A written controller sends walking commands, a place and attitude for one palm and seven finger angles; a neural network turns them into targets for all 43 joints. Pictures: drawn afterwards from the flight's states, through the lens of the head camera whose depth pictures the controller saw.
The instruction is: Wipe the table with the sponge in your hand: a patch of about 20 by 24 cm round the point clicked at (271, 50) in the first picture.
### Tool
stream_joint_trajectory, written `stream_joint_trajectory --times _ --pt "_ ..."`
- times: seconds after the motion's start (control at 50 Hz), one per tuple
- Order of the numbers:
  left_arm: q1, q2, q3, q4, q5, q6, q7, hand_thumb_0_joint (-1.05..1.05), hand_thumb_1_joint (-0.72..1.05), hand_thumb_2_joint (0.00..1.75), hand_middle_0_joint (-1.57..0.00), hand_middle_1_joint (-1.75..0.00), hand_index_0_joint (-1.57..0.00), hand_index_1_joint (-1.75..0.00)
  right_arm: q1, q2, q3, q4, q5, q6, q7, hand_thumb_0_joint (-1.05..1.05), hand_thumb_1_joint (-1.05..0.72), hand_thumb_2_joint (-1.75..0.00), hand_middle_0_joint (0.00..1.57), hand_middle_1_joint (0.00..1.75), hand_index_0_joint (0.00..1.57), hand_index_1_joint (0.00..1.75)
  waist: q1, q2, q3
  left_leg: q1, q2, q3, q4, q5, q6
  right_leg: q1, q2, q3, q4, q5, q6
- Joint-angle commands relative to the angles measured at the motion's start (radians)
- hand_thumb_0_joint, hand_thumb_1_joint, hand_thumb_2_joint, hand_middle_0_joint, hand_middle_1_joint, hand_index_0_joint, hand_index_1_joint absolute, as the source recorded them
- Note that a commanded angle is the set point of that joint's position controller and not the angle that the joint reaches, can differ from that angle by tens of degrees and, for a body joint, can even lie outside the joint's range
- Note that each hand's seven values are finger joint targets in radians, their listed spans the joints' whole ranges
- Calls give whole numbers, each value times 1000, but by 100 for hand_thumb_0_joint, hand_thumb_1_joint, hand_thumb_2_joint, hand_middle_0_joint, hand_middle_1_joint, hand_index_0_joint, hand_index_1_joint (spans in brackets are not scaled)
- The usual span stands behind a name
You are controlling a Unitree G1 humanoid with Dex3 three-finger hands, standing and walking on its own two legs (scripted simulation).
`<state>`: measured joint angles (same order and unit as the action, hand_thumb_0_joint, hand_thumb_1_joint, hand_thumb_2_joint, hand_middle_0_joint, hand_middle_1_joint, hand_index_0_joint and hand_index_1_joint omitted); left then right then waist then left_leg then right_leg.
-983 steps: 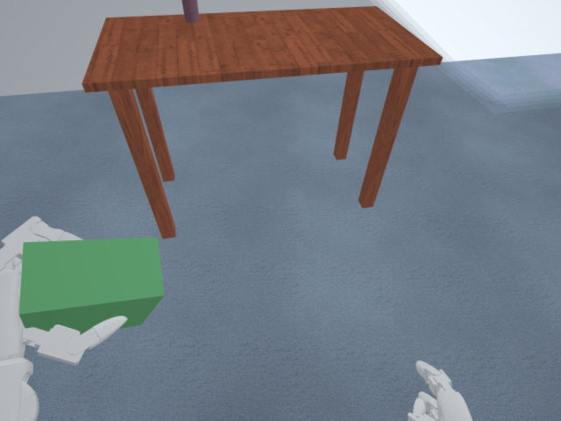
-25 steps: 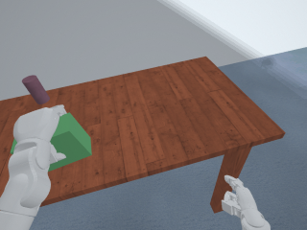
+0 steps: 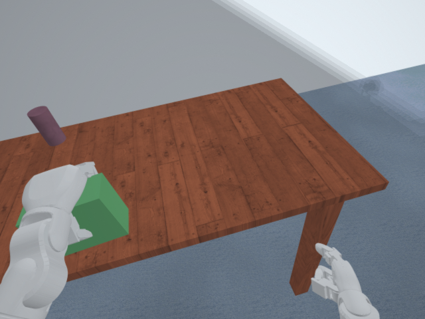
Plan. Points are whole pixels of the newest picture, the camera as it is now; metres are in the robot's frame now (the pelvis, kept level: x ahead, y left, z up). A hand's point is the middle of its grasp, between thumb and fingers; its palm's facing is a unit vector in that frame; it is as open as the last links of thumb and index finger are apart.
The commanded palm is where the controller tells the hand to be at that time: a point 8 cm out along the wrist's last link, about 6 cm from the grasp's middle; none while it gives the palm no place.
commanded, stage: lower the sponge onto the table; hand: left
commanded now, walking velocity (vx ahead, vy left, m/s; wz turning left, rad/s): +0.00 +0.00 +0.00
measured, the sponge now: (85, 221) +0.24 +0.29 +0.09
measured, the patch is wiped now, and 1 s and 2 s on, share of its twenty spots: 0.00 0.00 0.35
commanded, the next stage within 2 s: wipe forward along the first lane in 1.38 s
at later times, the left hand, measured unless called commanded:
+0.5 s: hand (86, 215) +0.24 +0.27 +0.11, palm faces +0.00 -0.07 -1.00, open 10.2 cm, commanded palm +0.21 +0.29 +0.19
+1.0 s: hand (82, 211) +0.25 +0.30 +0.10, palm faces +0.05 -0.07 -1.00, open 10.2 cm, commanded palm +0.22 +0.30 +0.17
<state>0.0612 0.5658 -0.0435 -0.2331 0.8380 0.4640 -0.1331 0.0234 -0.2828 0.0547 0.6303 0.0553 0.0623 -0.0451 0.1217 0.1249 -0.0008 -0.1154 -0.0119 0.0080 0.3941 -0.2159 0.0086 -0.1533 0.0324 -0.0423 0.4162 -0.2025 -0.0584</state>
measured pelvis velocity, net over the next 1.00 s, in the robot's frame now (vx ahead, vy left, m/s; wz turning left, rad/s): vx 0.01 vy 0.01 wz -0.01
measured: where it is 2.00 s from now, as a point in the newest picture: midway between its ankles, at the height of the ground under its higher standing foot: outside the picture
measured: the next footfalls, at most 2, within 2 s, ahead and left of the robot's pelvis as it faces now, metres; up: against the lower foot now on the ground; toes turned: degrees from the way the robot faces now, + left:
none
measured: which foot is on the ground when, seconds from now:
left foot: down 0.00-1.00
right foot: down 0.00-1.00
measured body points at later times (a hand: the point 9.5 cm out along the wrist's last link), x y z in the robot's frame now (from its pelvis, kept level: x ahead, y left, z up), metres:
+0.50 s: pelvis -0.01 -0.01 +0.00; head -0.02 -0.05 +0.45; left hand +0.23 +0.27 +0.17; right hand +0.23 -0.22 -0.09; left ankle +0.00 +0.12 -0.74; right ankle +0.02 -0.08 -0.74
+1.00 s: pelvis +0.01 +0.01 +0.00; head -0.01 -0.03 +0.45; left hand +0.24 +0.30 +0.16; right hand +0.24 -0.20 -0.08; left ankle +0.00 +0.12 -0.74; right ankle +0.02 -0.08 -0.74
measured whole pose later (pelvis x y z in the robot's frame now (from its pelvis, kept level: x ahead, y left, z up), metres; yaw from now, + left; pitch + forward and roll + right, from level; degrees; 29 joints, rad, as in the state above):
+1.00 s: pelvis +0.01 +0.01 +0.00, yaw -1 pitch -3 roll +0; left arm 0.09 0.54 -0.02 -0.11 0.87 0.27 0.00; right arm 0.07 -0.26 0.03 0.64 0.04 0.03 -0.06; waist 0.12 0.09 0.00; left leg -0.12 -0.01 0.01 0.40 -0.23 0.01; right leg -0.15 0.04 -0.03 0.40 -0.20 -0.05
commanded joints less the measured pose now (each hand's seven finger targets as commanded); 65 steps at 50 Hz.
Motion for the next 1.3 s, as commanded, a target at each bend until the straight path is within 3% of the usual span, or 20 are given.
stream_joint_trajectory --times 0.0,0.02,0.08,0.12,0.18,0.22,0.3,0.42,0.48,0.52,0.58,0.68,0.78,0.82,0.84,0.92,1.06,1.14,1.22,1.28 --pt "-260 325 217 -196 53 -83 46 0 10 130 -120 -160 -120 -160 -182 -85 -32 -178 -9 -60 -14 0 -90 -90 20 30 20 30 7 -113 -195 -1 -26 -56 -19 193 47 103 -23 125 -65 111 -9" --pt "-273 391 284 -218 53 -98 64 0 10 130 -120 -160 -120 -160 -209 -87 -27 -183 -8 -70 -18 0 -90 -90 20 30 20 30 19 -95 -191 5 -29 -65 -18 183 45 99 -11 175 -73 89 -24" --pt "-263 314 246 -142 36 -133 99 0 10 130 -120 -160 -120 -160 -164 -78 -36 -169 -9 -71 -20 0 -90 -90 20 30 20 30 13 -68 -159 -2 -29 -54 -26 179 37 88 -15 131 -87 78 -20" --pt "-278 332 269 -127 27 -129 114 0 10 130 -120 -160 -120 -160 -197 -80 -34 -163 1 -77 -18 0 -90 -90 20 30 20 30 15 -22 -130 -2 -32 -61 -29 154 32 62 -6 175 -101 38 -32" --pt "-277 262 200 -39 9 -106 107 0 10 130 -120 -160 -120 -160 -175 -93 -42 -155 0 -71 -19 0 -90 -90 20 30 20 30 -1 -49 -123 -32 -29 -47 -29 139 30 71 -23 132 -99 54 -17" --pt "-279 264 188 -41 13 -90 91 0 10 130 -120 -160 -120 -160 -221 -91 -35 -163 11 -79 -21 0 -90 -90 20 30 20 30 -2 -38 -120 -30 -33 -48 -28 117 33 54 -20 165 -103 12 -20" --pt "-285 235 136 -81 23 -115 59 0 10 130 -120 -160 -120 -160 -181 -96 -43 -164 4 -82 -23 0 -90 -90 20 30 20 30 -18 -67 -167 -21 -31 -51 -24 126 42 77 -29 119 -88 41 -5" --pt "-250 344 270 -130 39 -201 107 0 10 130 -120 -160 -120 -160 -170 -87 -43 -168 -8 -99 -32 0 -90 -90 20 30 20 30 10 -72 -175 -3 -33 -59 -19 141 42 81 -14 160 -92 31 -20" --pt "-248 288 251 -83 38 -203 155 0 10 130 -120 -160 -120 -160 -135 -84 -54 -159 -12 -93 -26 0 -90 -90 20 30 20 30 17 -32 -162 -18 -30 -51 -31 153 34 86 -14 119 -89 48 -22" --pt "-275 293 258 -78 39 -181 174 0 10 130 -120 -160 -120 -160 -177 -84 -51 -158 -2 -92 -21 0 -90 -90 20 30 20 30 20 -9 -143 -17 -33 -56 -39 135 29 70 -6 154 -99 12 -32" --pt "-266 205 172 -9 27 -137 172 0 10 130 -120 -160 -120 -160 -166 -91 -56 -152 0 -84 -18 0 -90 -90 20 30 20 30 1 -61 -128 -37 -27 -42 -43 120 31 64 -16 108 -101 16 -15" --pt "-251 189 118 8 29 -96 119 0 10 130 -120 -160 -120 -160 -181 -101 -51 -155 4 -78 -21 0 -90 -90 20 30 20 30 -16 -89 -140 -42 -29 -43 -39 102 39 68 -23 105 -96 19 -5" --pt "-322 223 131 -26 56 -159 105 0 10 130 -120 -160 -120 -160 -151 -93 -46 -154 -4 -89 -34 0 -90 -90 20 30 20 30 -25 -88 -168 -12 -29 -48 -37 116 46 64 -15 95 -96 26 -6" --pt "-315 292 204 -92 72 -195 128 0 10 130 -120 -160 -120 -160 -170 -87 -45 -162 -7 -99 -36 0 -90 -90 20 30 20 30 0 -36 -205 19 -31 -59 -33 150 45 84 -2 131 -88 48 -23" --pt "-296 246 179 -91 76 -205 141 0 10 130 -120 -160 -120 -160 -142 -76 -46 -167 -13 -102 -36 0 -90 -90 20 30 20 30 2 -32 -230 14 -31 -49 -28 187 45 107 -11 93 -71 89 -21" --pt "-194 279 260 -50 60 -196 180 0 10 130 -120 -160 -120 -160 -149 -90 -56 -151 -9 -86 -18 0 -90 -90 20 30 20 30 19 -22 -175 0 -26 -57 -33 220 34 104 1 130 -74 139 -34" --pt "-82 161 155 -68 33 -104 157 0 10 130 -120 -160 -120 -160 -155 -97 -60 -166 0 -64 5 0 -90 -90 20 30 20 30 0 -72 -166 -28 -17 -49 -24 235 35 95 -11 83 -55 173 -14" --pt "-111 148 114 -169 49 -132 137 0 10 130 -120 -160 -120 -160 -147 -89 -56 -187 -8 -75 -3 0 -90 -90 20 30 20 30 -11 -58 -204 2 -17 -55 -11 247 46 91 -8 75 -46 174 -15" --pt "-56 193 182 -135 53 -171 153 0 10 130 -120 -160 -120 -160 -142 -92 -57 -170 -9 -73 -8 0 -90 -90 20 30 20 30 -5 -98 -154 1 -13 -66 -18 224 44 68 8 105 -60 154 -20" --pt "-55 161 163 -90 54 -173 166 0 10 130 -120 -160 -120 -160 -113 -95 -63 -159 -10 -61 -7 0 -90 -90 20 30 20 30 -6 -94 -138 -24 -11 -62 -25 219 36 60 3 68 -59 142 -15"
